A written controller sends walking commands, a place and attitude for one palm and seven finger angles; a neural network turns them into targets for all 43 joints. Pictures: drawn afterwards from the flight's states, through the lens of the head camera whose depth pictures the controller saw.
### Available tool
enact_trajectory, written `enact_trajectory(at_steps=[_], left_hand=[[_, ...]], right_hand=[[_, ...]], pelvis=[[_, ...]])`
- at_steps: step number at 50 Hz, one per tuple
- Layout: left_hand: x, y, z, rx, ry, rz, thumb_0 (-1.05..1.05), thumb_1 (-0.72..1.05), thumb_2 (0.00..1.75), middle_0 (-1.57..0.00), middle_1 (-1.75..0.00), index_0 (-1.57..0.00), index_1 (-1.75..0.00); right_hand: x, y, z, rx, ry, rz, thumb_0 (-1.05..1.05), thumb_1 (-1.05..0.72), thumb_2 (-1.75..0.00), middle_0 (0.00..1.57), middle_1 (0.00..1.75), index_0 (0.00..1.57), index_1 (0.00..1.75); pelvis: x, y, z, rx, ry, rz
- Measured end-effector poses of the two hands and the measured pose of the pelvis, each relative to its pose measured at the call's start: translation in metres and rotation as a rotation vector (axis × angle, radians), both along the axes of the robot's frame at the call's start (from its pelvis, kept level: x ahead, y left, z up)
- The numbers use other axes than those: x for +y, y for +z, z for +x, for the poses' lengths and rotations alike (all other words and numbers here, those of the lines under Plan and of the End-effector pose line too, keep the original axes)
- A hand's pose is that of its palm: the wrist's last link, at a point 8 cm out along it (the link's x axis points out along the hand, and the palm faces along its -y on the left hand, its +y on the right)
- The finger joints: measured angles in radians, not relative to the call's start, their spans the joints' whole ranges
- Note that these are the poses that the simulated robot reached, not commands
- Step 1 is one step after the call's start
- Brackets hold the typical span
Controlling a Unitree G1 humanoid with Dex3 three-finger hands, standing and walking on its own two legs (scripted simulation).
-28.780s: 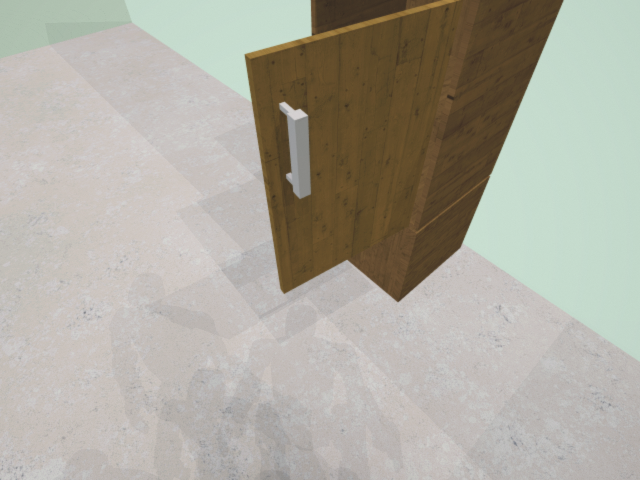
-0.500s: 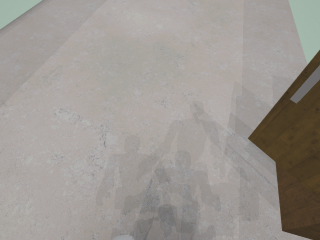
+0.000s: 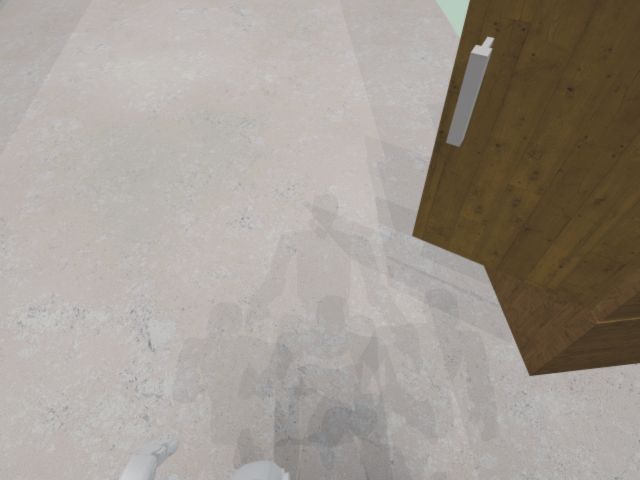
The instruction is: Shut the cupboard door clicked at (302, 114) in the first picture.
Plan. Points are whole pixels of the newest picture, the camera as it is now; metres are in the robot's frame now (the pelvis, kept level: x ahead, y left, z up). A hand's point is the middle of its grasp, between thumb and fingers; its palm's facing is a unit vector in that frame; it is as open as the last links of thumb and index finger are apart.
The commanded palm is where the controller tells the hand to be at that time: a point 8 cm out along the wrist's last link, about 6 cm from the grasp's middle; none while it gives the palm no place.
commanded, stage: turn to face it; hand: left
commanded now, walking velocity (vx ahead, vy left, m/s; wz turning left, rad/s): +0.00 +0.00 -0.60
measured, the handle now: (470, 93) +0.65 -0.22 +0.10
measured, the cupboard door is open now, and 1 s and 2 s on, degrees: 54 54 54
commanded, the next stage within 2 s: take the last steps up to it in 0.72 s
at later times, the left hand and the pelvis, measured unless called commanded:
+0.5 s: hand (171, 460) +0.16 +0.23 -0.15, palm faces -0.24 -0.95 -0.21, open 7.4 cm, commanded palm none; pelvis +0.02 +0.05 +0.02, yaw -16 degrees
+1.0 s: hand (227, 456) +0.17 +0.15 -0.15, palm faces -0.40 -0.90 -0.19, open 7.4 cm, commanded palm none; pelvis +0.03 +0.02 +0.01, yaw -25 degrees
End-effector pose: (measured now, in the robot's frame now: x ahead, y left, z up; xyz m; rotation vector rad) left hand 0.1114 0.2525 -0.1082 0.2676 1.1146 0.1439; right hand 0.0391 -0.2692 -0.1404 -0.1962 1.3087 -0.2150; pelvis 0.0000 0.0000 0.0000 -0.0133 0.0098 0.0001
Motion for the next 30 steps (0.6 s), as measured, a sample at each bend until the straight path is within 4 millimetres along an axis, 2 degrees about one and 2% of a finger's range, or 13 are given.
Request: enact_trajectory(at_steps=[7, 12, 15, 19, 23, 26, 30], left_hand=[[-0.007, -0.008, -0.005, 0.077, -0.042, -0.036, 0.0, 0.9, 0.9, -0.2, -0.3, -0.2, -0.3], [0.008, -0.024, -0.001, 0.109, -0.062, -0.067, 0.0, 0.9, 0.9, -0.2, -0.3, -0.2, -0.3], [0.022, -0.036, 0.007, 0.129, -0.076, -0.079, 0.0, 0.9, 0.9, -0.2, -0.3, -0.2, -0.3], [0.033, -0.031, 0.025, 0.14, -0.127, -0.073, 0.0, 0.91, 0.9, -0.2, -0.3, -0.2, -0.3], [0.034, -0.019, 0.046, 0.123, -0.172, -0.064, 0.0, 0.91, 0.9, -0.2, -0.3, -0.2, -0.3], [0.027, -0.013, 0.061, 0.11, -0.214, -0.052, 0.0, 0.91, 0.9, -0.19, -0.3, -0.2, -0.3], [0.005, -0.007, 0.082, 0.086, -0.288, -0.035, 0.0, 0.91, 0.9, -0.19, -0.3, -0.19, -0.3]], right_hand=[[0.004, 0.022, 0.018, -0.077, -0.032, -0.018, 0.01, -0.91, -0.9, 0.2, 0.3, 0.2, 0.3], [0.021, 0.03, 0.032, -0.14, -0.059, -0.05, 0.01, -0.91, -0.9, 0.2, 0.3, 0.2, 0.3], [0.036, 0.033, 0.032, -0.177, -0.072, -0.073, 0.01, -0.91, -0.9, 0.2, 0.3, 0.2, 0.3], [0.052, 0.042, 0.015, -0.167, -0.103, -0.074, 0.0, -0.91, -0.9, 0.21, 0.3, 0.2, 0.3], [0.063, 0.043, -0.008, -0.125, -0.157, -0.061, 0.0, -0.91, -0.9, 0.21, 0.3, 0.21, 0.3], [0.066, 0.039, -0.03, -0.093, -0.214, -0.044, 0.0, -0.91, -0.9, 0.21, 0.3, 0.21, 0.3], [0.064, 0.026, -0.064, -0.048, -0.298, -0.014, 0.0, -0.9, -0.9, 0.21, 0.3, 0.21, 0.3]], pelvis=[[0.006, 0.009, 0.006, 0.014, -0.067, 0.014], [0.025, 0.004, 0.013, 0.016, -0.124, 0.004], [0.038, -0.002, 0.017, 0.014, -0.166, -0.002], [0.044, 0.006, 0.021, 0.004, -0.222, -0.019], [0.047, 0.014, 0.023, 0.006, -0.265, -0.031], [0.046, 0.015, 0.023, 0.006, -0.298, -0.031], [0.039, 0.013, 0.021, 0.0, -0.34, -0.022]])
